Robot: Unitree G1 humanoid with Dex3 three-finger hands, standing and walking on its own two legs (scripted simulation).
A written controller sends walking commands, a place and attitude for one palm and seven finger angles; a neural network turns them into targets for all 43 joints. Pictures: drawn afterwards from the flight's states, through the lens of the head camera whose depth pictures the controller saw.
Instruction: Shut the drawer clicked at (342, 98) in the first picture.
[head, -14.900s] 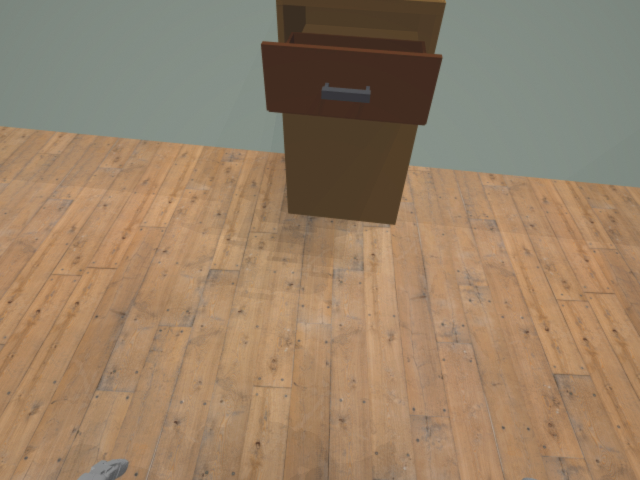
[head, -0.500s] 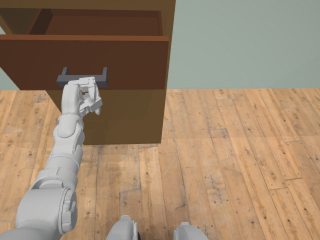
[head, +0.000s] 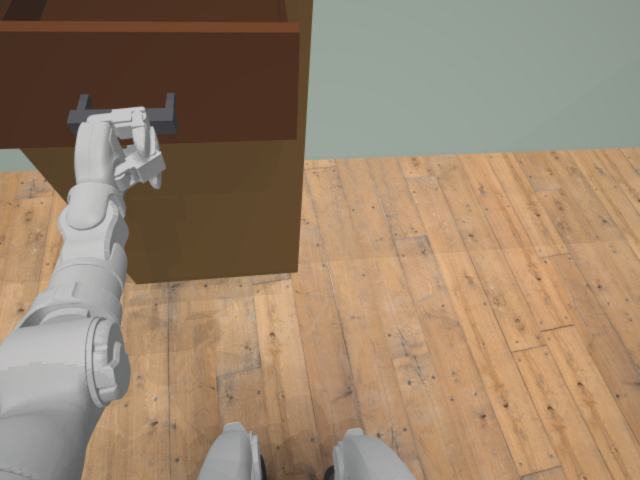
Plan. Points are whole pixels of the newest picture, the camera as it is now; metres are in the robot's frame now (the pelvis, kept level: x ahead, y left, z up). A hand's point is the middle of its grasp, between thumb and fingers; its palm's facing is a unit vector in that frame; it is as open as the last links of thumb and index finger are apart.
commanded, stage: push the drawer shut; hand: left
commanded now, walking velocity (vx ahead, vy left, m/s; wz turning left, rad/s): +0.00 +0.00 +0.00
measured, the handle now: (126, 111) +0.58 +0.21 +0.08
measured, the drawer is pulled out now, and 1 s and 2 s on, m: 0.08 0.00 0.00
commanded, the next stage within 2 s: pull the fist back off the drawer in 0.86 s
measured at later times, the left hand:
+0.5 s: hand (159, 117) +0.57 +0.17 +0.08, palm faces +0.03 -1.00 -0.03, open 3.2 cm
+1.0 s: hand (150, 106) +0.59 +0.18 +0.08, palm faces +0.03 -1.00 -0.04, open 3.2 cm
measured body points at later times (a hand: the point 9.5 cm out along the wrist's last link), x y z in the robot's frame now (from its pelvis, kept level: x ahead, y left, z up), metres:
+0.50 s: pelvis +0.00 +0.02 -0.01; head +0.15 +0.05 +0.41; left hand +0.56 +0.22 +0.08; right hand -0.04 -0.24 -0.11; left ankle +0.05 +0.11 -0.66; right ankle -0.01 -0.10 -0.66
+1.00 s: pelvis -0.01 +0.03 -0.02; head +0.16 +0.07 +0.39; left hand +0.58 +0.23 +0.08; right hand -0.08 -0.23 -0.11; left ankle +0.05 +0.11 -0.66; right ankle -0.01 -0.10 -0.66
